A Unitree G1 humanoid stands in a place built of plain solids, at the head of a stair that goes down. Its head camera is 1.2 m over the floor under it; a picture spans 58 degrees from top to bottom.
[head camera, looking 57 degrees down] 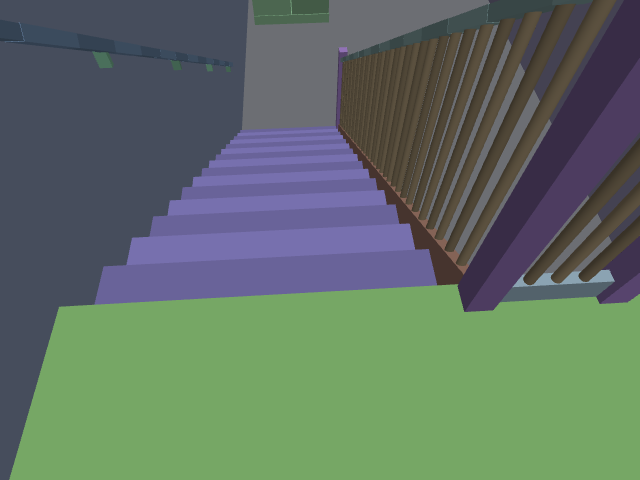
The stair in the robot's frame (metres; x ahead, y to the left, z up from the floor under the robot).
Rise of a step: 0.17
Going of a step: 0.24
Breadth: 1.20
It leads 3 degrees to the left of straight ahead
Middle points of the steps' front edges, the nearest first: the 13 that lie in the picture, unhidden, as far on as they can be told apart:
0.58 0.18 0.00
0.81 0.19 -0.17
1.05 0.21 -0.35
1.29 0.22 -0.52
1.53 0.24 -0.69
1.77 0.25 -0.86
2.00 0.26 -1.04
2.24 0.28 -1.21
2.48 0.29 -1.38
2.72 0.31 -1.56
2.95 0.32 -1.73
3.19 0.34 -1.90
3.43 0.35 -2.08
